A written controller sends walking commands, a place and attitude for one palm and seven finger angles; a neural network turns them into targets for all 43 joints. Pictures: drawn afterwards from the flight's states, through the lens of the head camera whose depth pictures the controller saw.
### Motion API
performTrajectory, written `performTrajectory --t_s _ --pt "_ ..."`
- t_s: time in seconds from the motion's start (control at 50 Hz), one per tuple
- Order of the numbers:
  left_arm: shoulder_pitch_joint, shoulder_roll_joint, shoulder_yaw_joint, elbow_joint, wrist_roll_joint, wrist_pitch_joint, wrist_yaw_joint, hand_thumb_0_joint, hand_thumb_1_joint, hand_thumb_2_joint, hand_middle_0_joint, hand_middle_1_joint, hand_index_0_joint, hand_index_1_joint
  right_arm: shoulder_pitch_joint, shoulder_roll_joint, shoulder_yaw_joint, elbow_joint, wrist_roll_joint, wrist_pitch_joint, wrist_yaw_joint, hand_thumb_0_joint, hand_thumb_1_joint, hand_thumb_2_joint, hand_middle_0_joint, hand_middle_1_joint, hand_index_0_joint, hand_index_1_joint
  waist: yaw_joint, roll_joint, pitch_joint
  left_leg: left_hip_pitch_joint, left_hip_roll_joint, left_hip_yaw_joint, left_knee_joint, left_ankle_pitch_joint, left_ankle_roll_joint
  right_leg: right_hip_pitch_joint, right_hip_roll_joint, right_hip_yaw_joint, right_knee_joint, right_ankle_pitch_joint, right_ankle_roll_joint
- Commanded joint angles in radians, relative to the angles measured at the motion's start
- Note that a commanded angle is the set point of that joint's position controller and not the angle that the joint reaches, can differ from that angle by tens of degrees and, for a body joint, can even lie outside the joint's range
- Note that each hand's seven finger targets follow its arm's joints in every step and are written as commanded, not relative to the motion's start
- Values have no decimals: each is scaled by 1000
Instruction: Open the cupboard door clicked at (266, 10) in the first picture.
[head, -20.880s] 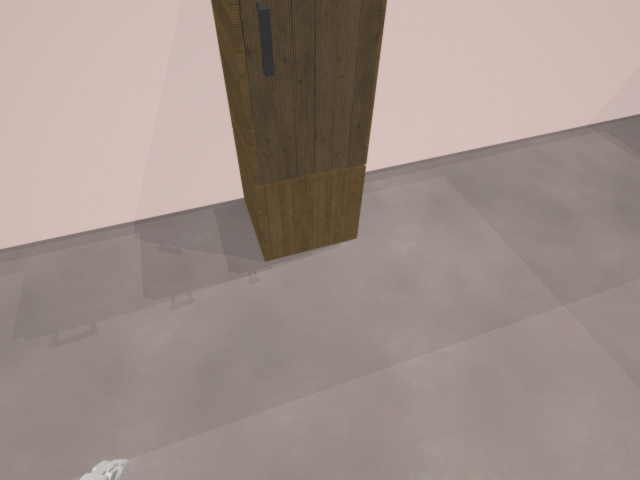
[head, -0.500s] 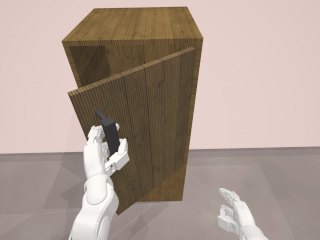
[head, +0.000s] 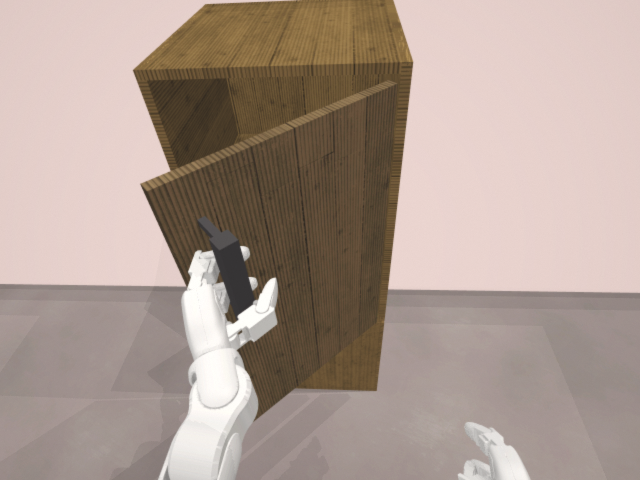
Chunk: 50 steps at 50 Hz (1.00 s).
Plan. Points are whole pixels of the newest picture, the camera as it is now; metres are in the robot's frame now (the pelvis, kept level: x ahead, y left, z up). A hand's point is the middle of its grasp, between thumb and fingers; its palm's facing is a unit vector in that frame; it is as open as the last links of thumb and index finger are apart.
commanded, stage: open thumb and fingers to let go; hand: left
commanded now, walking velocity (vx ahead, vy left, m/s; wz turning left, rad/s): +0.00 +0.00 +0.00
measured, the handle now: (228, 274) +0.33 +0.14 +0.12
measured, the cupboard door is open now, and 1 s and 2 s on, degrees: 43 45 45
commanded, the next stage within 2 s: slide the hand sideways off the handle in 0.54 s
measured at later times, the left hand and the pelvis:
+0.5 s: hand (246, 310) +0.27 +0.10 +0.12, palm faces +0.35 -0.94 +0.00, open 15.1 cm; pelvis -0.03 +0.04 +0.00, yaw +0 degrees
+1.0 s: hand (247, 335) +0.24 +0.09 +0.12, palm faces -0.06 -1.00 +0.02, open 16.5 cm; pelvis -0.05 +0.05 +0.00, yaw -1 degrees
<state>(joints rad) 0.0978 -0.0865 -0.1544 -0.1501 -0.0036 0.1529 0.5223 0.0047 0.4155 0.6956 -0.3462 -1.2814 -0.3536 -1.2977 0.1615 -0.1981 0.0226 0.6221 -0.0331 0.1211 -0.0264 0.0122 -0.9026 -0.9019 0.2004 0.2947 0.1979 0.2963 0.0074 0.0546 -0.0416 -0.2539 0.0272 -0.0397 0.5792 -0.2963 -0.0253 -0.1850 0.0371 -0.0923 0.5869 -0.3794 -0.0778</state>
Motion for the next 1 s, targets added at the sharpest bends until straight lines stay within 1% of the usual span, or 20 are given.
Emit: performTrajectory --t_s 0.0,0.08,0.1,0.14,0.2,0.22,0.26,0.36,0.44,0.5,0.62,0.64,0.66,0.68,0.7,0.74,0.8,0.84,0.88,0.98 --pt "-217 14 19 -222 20 -91 -6 0 -150 450 -325 -1237 -325 -1237 -183 -57 -22 -178 0 -63 -7 0 -900 -900 200 300 200 300 21 -158 -152 67 -44 25 8 230 48 25 -103 130 -145 511 95" --pt "-239 -19 -10 -235 19 -99 -3 0 -430 330 -305 -1207 -305 -1207 -186 -56 -23 -186 -2 -75 -5 0 -900 -900 200 300 200 300 16 -163 -146 78 -46 26 7 222 48 11 -99 118 -144 480 93" --pt "-230 -6 -5 -222 25 -97 -1 0 -500 300 -300 -1200 -300 -1200 -187 -57 -24 -182 0 -75 -4 0 -900 -900 200 300 200 300 17 -154 -133 77 -43 26 8 218 49 0 -96 118 -151 454 90" --pt "-262 -43 -43 -235 39 -97 11 0 -500 300 -300 -1200 -300 -1200 -189 -56 -24 -184 -1 -77 1 0 -900 -900 200 300 200 300 12 -134 -137 85 -44 26 5 223 49 -8 -92 103 -137 431 80" --pt "-231 -52 -54 -198 53 -87 22 0 -500 300 -275 -1050 -275 -1050 -192 -58 -28 -182 -1 -78 7 0 -900 -900 200 300 200 300 11 -170 -107 84 -40 26 6 211 50 -34 -81 88 -149 374 76" --pt "-273 -51 -59 -217 56 -88 27 0 -500 300 -267 -1000 -267 -1000 -195 -60 -27 -182 0 -75 7 0 -900 -900 200 300 200 300 10 -141 -119 87 -42 26 0 206 49 -36 -80 86 -144 340 68" --pt "-294 -93 -99 -206 68 -81 37 0 -500 300 -250 -900 -250 -900 -200 -56 -28 -181 1 -80 12 0 -900 -900 200 300 200 300 6 -128 -113 97 -40 25 6 202 49 -59 -72 74 -141 299 59" --pt "-354 -127 -122 -168 64 -63 59 0 -500 300 -208 -650 -208 -650 -219 -55 -27 -171 5 -81 21 0 -900 -900 200 300 200 300 6 -105 -98 98 -33 14 -5 159 44 -97 -57 53 -144 176 44" --pt "-403 -166 -149 -141 78 -43 87 0 -500 300 -175 -450 -175 -450 -226 -53 -28 -160 5 -80 36 0 -900 -900 200 300 200 300 9 -71 -122 90 -23 1 -14 152 37 -113 -42 26 -102 158 31" --pt "-434 -183 -155 -103 82 -26 101 0 -500 300 -150 -300 -150 -300 -227 -53 -28 -152 5 -78 45 0 -900 -900 200 300 200 300 13 -95 -122 74 -18 -9 -22 140 33 -117 -35 13 -88 142 30" --pt "-504 -191 -137 -60 71 -4 130 0 -500 300 -150 -300 -150 -300 -249 -52 -24 -138 5 -68 50 0 -900 -900 200 300 200 300 15 -97 -145 55 -21 -7 -25 92 28 -127 -33 10 -81 92 29" --pt "-481 -111 -347 -71 156 -60 -89 0 -500 300 -150 -300 -150 -300 -133 -84 -26 -131 5 -51 55 0 -900 -900 200 300 200 300 -80 -180 -87 89 -19 -16 -35 141 48 -165 -35 49 -68 167 37" --pt "-515 -39 -266 -127 109 -116 -204 0 -500 300 -150 -300 -150 -300 -131 -79 -33 -173 18 -49 40 0 -900 -900 200 300 200 300 -48 -141 -172 98 -20 -7 -31 163 54 -125 -34 46 -57 214 32" --pt "-516 7 -246 -138 90 -152 -272 0 -500 300 -150 -300 -150 -300 -135 -80 -29 -187 23 -48 25 0 -900 -900 200 300 200 300 -33 -105 -214 108 -26 0 -27 173 57 -97 -35 53 -47 238 29" --pt "-530 13 -257 -148 75 -174 -327 0 -500 300 -150 -300 -150 -300 -129 -80 -22 -199 27 -50 17 0 -900 -900 200 300 200 300 -39 -46 -220 131 -24 -4 -28 170 57 -103 -37 53 -46 235 27" --pt "-531 15 -257 -131 21 -199 -428 0 -500 300 -150 -300 -150 -300 -127 -72 -9 -220 41 -72 6 0 -900 -900 200 300 200 300 -48 -38 -195 127 -26 -14 -34 119 58 -123 -34 40 -53 185 26" --pt "-510 -21 -206 -96 -84 -183 -450 0 -500 300 -150 -300 -150 -300 -165 -68 7 -241 61 -110 -8 0 -900 -900 200 300 200 300 -37 -57 -99 79 -26 -31 -69 -30 49 -155 -22 21 -87 55 34" --pt "-470 1 -137 -89 -121 -163 -422 0 -500 300 -150 -300 -150 -300 -175 -74 9 -235 61 -124 -13 0 -900 -900 200 300 200 300 -18 -93 -85 54 -27 -33 -91 -81 43 -144 -20 18 -99 11 40" --pt "-434 6 -114 -94 -120 -148 -393 0 -500 300 -150 -300 -150 -300 -175 -77 8 -237 58 -132 -7 0 -900 -900 200 300 200 300 -7 -144 -82 41 -25 -32 -98 -87 42 -141 -19 16 -100 -6 45" --pt "-403 41 -106 -114 -44 -146 -340 0 -500 300 -150 -300 -150 -300 -163 -77 4 -245 48 -130 12 0 -900 -900 200 300 200 300 1 -110 -69 36 -27 -13 -102 -83 45 -143 -25 28 -99 -14 43"
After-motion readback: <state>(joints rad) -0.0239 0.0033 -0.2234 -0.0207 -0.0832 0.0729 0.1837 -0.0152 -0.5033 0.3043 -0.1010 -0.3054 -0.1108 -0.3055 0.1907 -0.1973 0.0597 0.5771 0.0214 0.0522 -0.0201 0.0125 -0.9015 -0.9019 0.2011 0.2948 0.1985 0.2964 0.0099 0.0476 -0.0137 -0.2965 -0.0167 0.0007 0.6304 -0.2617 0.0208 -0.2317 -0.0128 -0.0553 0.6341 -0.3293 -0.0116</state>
